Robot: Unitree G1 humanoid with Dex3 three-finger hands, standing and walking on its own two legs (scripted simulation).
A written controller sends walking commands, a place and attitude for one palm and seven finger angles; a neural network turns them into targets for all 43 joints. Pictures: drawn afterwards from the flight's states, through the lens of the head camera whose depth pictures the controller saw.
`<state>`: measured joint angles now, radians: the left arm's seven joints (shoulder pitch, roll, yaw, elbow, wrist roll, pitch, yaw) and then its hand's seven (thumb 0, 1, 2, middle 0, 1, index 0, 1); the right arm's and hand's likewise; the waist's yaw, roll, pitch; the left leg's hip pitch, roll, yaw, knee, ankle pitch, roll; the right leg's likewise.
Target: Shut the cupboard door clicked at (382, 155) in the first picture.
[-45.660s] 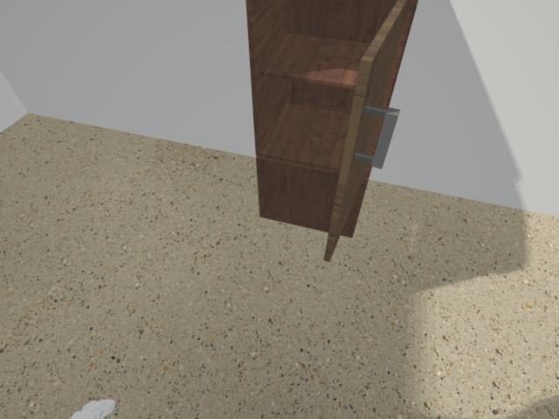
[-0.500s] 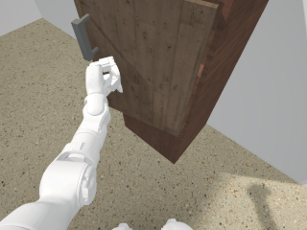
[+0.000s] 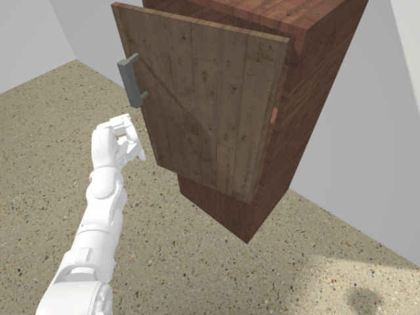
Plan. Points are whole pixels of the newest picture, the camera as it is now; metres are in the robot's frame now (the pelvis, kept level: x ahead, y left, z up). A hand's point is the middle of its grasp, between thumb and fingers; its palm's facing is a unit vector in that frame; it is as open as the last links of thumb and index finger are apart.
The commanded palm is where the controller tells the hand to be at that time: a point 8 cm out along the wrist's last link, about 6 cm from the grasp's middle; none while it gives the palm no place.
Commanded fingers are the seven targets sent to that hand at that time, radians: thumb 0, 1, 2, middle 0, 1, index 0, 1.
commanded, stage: draw the hand back to the body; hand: left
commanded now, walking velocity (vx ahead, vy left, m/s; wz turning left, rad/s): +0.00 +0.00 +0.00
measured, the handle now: (135, 81) +0.67 +0.18 +0.08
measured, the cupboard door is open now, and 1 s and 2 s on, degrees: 13 13 13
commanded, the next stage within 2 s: step back with the hand held close in 1.26 s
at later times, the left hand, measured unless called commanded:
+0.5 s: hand (59, 202) +0.27 +0.21 +0.15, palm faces +0.22 -0.95 -0.22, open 3.5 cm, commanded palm +0.23 +0.26 +0.17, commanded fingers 0.00 0.90 0.90 -0.69 -0.84 -0.69 -0.84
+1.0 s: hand out of the picture +0.18 +0.29 +0.19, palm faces +0.50 -0.75 -0.43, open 6.8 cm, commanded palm +0.13 +0.32 +0.20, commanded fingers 0.00 0.90 0.90 -0.20 -0.30 -0.20 -0.30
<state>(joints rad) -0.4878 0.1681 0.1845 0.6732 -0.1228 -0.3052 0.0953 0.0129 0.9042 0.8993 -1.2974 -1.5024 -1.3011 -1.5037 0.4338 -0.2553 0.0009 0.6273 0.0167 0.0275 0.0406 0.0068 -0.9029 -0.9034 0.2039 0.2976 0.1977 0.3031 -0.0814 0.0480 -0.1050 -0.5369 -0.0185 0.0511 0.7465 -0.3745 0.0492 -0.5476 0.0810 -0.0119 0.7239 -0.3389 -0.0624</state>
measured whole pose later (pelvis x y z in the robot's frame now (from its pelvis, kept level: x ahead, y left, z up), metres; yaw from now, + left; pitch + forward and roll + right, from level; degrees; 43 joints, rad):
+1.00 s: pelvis +0.01 +0.02 +0.03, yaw +4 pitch -3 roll -1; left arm 0.50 0.36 0.36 -0.38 -0.09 -0.09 0.10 0.01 0.90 0.90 -0.30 -0.41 -0.30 -0.41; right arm 0.22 -0.26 0.01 0.62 0.03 -0.05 -0.05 0.01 -0.90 -0.90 0.20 0.30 0.20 0.30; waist 0.06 0.09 -0.02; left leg -0.12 -0.07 0.00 0.44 -0.26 0.07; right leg -0.11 0.04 -0.04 0.40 -0.24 -0.04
